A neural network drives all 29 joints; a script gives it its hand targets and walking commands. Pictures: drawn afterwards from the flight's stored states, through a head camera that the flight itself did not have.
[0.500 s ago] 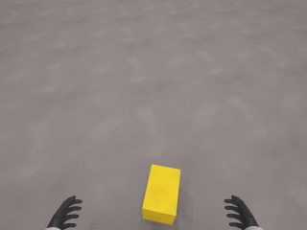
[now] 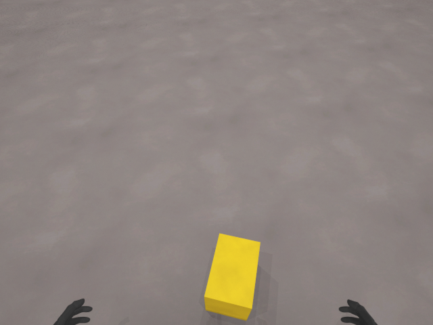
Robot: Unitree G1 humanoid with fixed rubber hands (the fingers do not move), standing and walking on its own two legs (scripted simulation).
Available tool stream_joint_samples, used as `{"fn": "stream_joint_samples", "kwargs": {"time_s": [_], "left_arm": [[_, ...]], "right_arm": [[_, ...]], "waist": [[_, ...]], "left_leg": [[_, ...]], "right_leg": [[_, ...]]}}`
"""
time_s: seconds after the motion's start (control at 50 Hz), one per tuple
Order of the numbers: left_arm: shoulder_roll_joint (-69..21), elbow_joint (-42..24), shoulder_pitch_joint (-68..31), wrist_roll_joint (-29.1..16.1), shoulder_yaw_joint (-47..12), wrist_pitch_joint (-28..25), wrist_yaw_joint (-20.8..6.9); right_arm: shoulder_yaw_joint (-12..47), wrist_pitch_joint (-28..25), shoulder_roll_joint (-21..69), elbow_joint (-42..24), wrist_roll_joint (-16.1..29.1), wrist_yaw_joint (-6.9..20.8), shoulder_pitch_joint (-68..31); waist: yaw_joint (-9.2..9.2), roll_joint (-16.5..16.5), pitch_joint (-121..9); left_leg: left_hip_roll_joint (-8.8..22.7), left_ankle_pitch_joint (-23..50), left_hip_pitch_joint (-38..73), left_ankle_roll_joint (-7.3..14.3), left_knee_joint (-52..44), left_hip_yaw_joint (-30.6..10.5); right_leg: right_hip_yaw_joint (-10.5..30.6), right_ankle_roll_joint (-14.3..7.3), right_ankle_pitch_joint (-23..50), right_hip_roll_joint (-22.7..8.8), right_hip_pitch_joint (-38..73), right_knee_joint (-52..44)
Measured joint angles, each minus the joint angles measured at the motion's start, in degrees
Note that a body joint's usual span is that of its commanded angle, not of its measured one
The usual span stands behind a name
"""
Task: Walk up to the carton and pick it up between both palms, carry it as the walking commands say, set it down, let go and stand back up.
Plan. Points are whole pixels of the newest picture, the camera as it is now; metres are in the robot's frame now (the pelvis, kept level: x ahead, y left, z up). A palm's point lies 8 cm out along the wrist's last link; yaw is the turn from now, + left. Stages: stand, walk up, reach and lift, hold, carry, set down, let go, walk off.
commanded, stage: stand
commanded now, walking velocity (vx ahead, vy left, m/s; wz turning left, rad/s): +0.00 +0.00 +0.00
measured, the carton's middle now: (232, 276) +0.42 -0.07 -0.66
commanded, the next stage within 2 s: none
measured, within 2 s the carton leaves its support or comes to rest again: neither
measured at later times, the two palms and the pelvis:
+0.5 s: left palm out of the picture +0.09 +0.30 -0.09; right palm out of the picture +0.09 -0.29 -0.10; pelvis -0.01 +0.00 +0.01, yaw +0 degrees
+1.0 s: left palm out of the picture +0.07 +0.31 -0.09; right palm out of the picture +0.07 -0.30 -0.10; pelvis -0.03 +0.00 +0.01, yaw +0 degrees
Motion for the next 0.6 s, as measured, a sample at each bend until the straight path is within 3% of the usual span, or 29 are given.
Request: {"fn": "stream_joint_samples", "kwargs": {"time_s": [0.6], "left_arm": [[1.94, 8.0, -1.41, -0.59, -0.46, -0.51, -0.54]], "right_arm": [[0.75, -1.04, -1.61, 7.96, 0.35, 0.21, -0.68]], "waist": [[0.12, -0.56, 0.27]], "left_leg": [[-0.32, 3.96, 2.74, 0.24, -5.0, 0.28]], "right_leg": [[0.32, 0.29, 3.75, -0.57, 2.55, -4.62]]}}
